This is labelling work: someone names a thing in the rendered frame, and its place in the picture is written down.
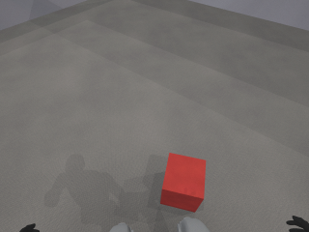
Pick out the carton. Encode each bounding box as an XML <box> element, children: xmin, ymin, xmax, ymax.
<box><xmin>160</xmin><ymin>153</ymin><xmax>207</xmax><ymax>213</ymax></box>

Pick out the robot right thigh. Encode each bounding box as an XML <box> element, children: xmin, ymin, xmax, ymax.
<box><xmin>177</xmin><ymin>217</ymin><xmax>210</xmax><ymax>232</ymax></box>

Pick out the robot right hand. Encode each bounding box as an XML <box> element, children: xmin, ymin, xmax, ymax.
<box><xmin>286</xmin><ymin>216</ymin><xmax>309</xmax><ymax>232</ymax></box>

